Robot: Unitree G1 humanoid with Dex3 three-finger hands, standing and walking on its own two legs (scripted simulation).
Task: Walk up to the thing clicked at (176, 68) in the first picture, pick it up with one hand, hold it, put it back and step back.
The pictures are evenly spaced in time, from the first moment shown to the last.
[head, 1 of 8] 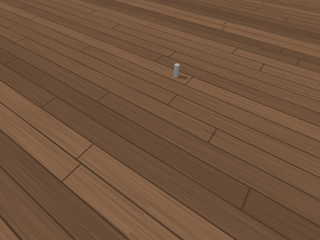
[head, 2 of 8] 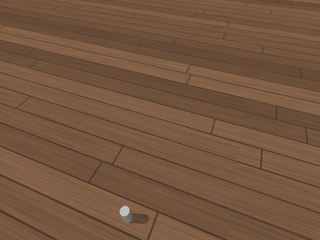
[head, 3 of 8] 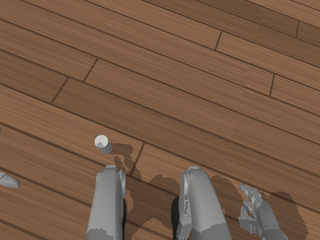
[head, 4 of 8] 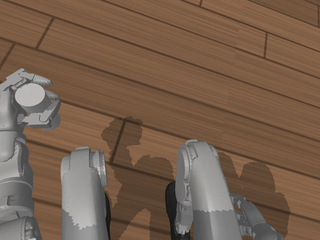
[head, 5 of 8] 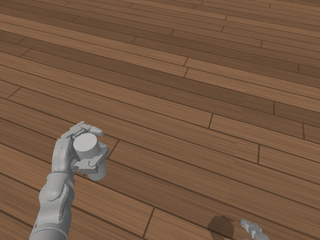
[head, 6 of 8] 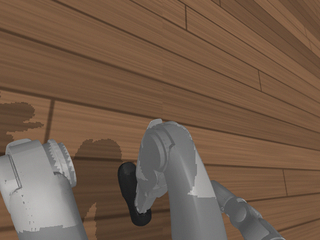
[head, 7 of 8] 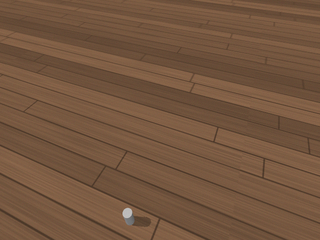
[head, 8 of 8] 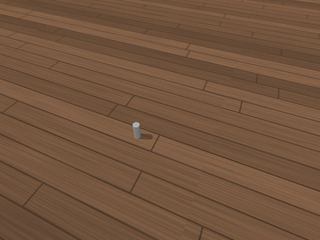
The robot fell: no
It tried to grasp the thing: yes
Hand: left
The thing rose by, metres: 0.69
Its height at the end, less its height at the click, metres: +0.00
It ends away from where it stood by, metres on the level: 0.01
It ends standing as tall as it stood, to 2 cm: yes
